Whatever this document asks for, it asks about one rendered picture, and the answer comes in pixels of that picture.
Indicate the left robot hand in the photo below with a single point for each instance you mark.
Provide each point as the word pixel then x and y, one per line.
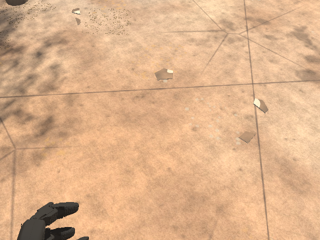
pixel 35 227

